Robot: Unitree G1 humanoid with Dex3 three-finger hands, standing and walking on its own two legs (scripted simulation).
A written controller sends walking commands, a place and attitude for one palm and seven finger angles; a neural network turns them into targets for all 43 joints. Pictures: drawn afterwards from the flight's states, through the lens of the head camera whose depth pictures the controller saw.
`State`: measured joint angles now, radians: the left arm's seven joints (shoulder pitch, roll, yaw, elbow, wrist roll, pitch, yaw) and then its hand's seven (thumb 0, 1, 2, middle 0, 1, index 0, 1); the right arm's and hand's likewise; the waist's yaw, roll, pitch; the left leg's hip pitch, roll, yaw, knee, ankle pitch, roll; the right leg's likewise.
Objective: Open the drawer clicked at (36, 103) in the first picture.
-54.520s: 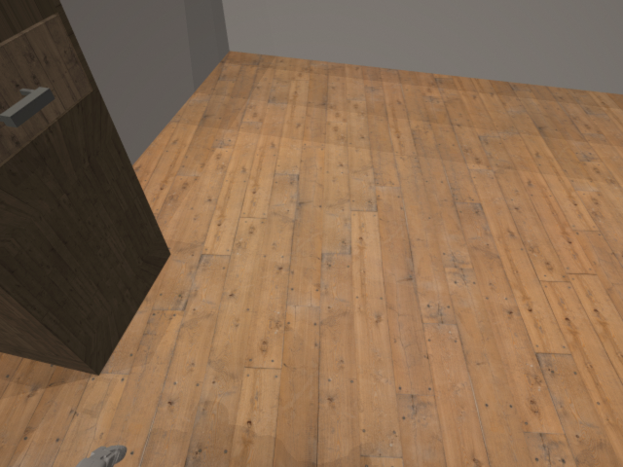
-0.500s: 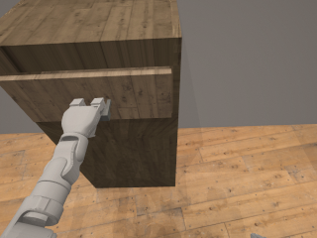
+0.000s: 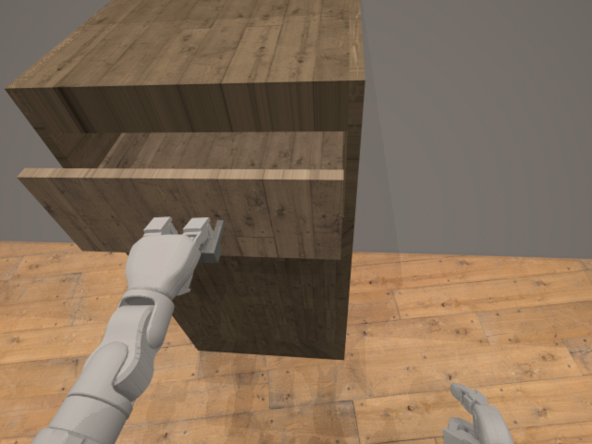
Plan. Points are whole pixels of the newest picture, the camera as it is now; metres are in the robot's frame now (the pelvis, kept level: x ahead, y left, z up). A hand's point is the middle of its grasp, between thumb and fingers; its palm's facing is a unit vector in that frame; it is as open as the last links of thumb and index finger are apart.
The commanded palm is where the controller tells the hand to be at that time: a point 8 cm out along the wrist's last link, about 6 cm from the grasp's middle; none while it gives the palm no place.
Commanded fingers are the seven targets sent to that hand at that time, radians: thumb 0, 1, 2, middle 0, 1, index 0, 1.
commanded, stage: pull the drawer open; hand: left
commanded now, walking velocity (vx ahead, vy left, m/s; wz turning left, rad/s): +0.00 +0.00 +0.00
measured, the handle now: (184, 238) +0.38 +0.21 +0.07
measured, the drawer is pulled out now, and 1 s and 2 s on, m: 0.10 0.21 0.30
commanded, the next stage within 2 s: none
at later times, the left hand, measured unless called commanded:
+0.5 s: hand (167, 320) +0.26 +0.20 +0.05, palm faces +0.00 -0.09 -1.00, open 6.0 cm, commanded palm +0.22 +0.20 +0.11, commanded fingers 0.00 0.90 0.90 -0.40 -1.35 -0.40 -1.35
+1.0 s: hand (155, 356) +0.21 +0.20 +0.05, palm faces +0.00 -0.11 -0.99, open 6.0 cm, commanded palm +0.17 +0.20 +0.11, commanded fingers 0.00 0.90 0.90 -0.40 -1.35 -0.40 -1.35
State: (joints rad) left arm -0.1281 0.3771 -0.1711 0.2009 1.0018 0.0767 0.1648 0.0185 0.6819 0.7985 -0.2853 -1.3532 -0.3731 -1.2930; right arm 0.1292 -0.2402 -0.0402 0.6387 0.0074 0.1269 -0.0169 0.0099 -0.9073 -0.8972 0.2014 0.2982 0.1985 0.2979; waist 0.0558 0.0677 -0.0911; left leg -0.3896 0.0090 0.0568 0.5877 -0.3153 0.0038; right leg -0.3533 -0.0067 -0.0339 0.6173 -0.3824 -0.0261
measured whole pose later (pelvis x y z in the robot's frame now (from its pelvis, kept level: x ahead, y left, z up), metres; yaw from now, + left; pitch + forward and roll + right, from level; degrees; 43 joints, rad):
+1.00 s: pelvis -0.01 +0.00 +0.00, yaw -1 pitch +4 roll +1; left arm 0.34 0.39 -0.11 -0.20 1.00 0.06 0.19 0.03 0.68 0.78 -0.27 -1.35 -0.41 -1.26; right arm 0.09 -0.22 -0.01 0.61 -0.02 0.10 0.01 0.01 -0.91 -0.90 0.20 0.30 0.20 0.30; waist 0.07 0.08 -0.07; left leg -0.35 0.02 0.07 0.60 -0.31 0.00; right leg -0.33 0.01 -0.02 0.64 -0.38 -0.03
